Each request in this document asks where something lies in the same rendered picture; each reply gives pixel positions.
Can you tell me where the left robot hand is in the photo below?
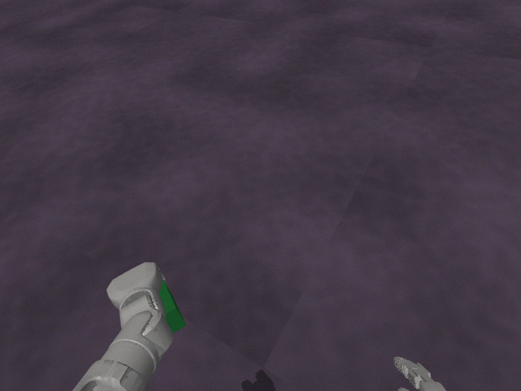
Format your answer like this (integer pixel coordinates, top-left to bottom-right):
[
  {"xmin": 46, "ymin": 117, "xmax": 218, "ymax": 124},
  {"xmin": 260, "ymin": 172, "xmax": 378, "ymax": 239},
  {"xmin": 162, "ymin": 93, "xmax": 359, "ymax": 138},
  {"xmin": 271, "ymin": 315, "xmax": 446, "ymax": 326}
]
[{"xmin": 107, "ymin": 262, "xmax": 167, "ymax": 309}]

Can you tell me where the right robot hand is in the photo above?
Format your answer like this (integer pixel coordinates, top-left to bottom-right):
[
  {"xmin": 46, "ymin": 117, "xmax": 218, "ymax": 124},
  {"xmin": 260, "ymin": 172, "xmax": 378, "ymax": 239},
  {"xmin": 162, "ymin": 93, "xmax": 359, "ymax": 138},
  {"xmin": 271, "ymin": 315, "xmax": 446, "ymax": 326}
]
[{"xmin": 394, "ymin": 357, "xmax": 446, "ymax": 391}]

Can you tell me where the cube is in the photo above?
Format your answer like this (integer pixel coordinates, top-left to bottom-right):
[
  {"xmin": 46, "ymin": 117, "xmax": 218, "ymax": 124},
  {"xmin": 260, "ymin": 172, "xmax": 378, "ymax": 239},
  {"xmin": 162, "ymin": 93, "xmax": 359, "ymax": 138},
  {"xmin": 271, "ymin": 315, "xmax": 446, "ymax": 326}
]
[{"xmin": 159, "ymin": 280, "xmax": 186, "ymax": 333}]

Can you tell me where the left robot arm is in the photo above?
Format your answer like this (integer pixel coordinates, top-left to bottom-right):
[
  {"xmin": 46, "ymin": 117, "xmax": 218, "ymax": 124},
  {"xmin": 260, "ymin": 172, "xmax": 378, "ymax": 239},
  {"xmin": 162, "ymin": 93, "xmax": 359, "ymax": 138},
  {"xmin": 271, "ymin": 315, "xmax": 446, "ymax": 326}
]
[{"xmin": 73, "ymin": 287, "xmax": 174, "ymax": 391}]

